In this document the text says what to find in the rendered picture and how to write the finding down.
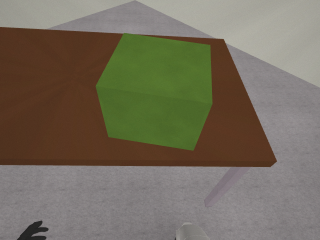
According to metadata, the right robot shin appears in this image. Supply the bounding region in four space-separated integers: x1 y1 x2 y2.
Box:
182 222 192 226

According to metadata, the table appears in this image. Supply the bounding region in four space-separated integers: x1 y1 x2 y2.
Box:
0 27 277 207

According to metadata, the carton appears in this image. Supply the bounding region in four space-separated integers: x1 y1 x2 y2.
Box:
95 33 213 151

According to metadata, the right robot thigh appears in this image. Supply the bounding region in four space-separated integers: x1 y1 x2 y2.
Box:
176 224 210 240

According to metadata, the left robot hand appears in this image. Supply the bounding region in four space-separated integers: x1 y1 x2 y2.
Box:
17 220 49 240

